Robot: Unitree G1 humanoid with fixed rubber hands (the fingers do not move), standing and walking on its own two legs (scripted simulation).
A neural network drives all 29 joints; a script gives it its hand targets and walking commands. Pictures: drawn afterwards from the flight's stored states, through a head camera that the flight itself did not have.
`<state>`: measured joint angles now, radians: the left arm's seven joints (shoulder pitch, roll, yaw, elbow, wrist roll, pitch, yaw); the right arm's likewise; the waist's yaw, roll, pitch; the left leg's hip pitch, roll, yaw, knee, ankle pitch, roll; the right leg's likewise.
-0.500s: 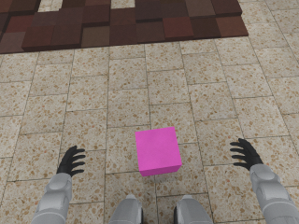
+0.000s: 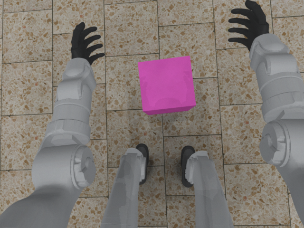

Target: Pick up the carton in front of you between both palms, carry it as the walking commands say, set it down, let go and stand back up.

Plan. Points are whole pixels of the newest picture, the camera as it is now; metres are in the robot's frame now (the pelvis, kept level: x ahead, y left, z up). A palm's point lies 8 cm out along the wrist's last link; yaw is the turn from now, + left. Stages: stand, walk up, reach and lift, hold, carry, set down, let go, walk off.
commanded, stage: reach and lift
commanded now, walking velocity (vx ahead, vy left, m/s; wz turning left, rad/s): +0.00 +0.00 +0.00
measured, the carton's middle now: (166, 89) +0.51 +0.01 -0.51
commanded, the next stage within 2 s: none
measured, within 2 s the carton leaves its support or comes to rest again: leaves its support in 1.76 s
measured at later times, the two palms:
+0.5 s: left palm (109, 82) +0.48 +0.21 -0.29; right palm (222, 72) +0.53 -0.18 -0.30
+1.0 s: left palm (121, 88) +0.50 +0.21 -0.45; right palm (208, 82) +0.53 -0.16 -0.46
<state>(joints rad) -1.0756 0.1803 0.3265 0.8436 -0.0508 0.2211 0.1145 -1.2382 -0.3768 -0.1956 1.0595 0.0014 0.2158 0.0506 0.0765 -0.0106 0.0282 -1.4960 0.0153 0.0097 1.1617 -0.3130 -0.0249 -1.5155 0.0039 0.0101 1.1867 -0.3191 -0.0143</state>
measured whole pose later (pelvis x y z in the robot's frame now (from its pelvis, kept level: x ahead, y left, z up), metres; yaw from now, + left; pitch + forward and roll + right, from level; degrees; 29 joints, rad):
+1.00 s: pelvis -0.02 +0.01 -0.27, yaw +2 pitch +38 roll +3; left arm -1.42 0.30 0.11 1.12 -0.30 0.02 0.17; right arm -1.51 -0.47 0.05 1.22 0.25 0.02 -0.08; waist 0.05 0.04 0.38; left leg -2.29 -0.02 0.01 2.14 -0.51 -0.03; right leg -2.31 -0.01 0.03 2.17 -0.53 0.00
